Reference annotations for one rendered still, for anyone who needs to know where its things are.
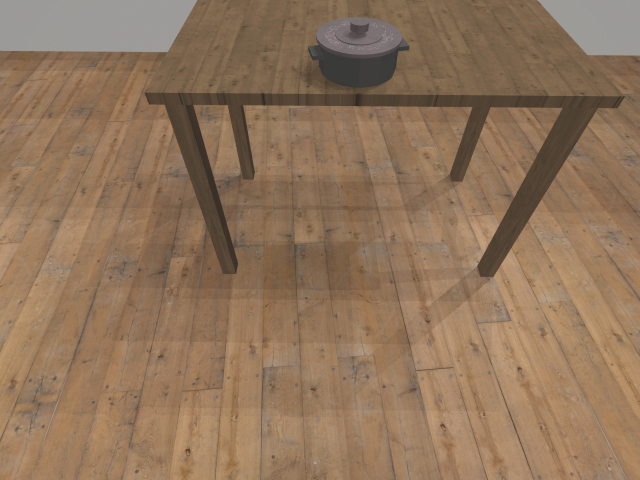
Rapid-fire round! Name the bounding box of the table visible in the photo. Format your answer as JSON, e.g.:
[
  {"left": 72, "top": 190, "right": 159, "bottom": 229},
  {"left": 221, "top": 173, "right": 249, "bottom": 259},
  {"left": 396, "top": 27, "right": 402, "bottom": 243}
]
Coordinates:
[{"left": 144, "top": 0, "right": 625, "bottom": 277}]

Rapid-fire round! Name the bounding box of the knob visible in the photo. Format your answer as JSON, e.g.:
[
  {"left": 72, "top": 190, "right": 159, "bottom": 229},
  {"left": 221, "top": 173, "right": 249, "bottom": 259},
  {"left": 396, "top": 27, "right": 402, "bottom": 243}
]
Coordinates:
[{"left": 350, "top": 18, "right": 369, "bottom": 33}]

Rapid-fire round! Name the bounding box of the pot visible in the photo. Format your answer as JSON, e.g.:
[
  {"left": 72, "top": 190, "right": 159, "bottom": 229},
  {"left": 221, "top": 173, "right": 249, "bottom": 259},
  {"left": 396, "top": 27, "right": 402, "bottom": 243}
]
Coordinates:
[{"left": 308, "top": 37, "right": 409, "bottom": 88}]

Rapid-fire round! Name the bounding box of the lid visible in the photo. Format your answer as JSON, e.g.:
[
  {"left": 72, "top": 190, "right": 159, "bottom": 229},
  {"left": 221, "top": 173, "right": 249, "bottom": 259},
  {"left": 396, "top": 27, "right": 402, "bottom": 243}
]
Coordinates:
[{"left": 316, "top": 17, "right": 402, "bottom": 59}]

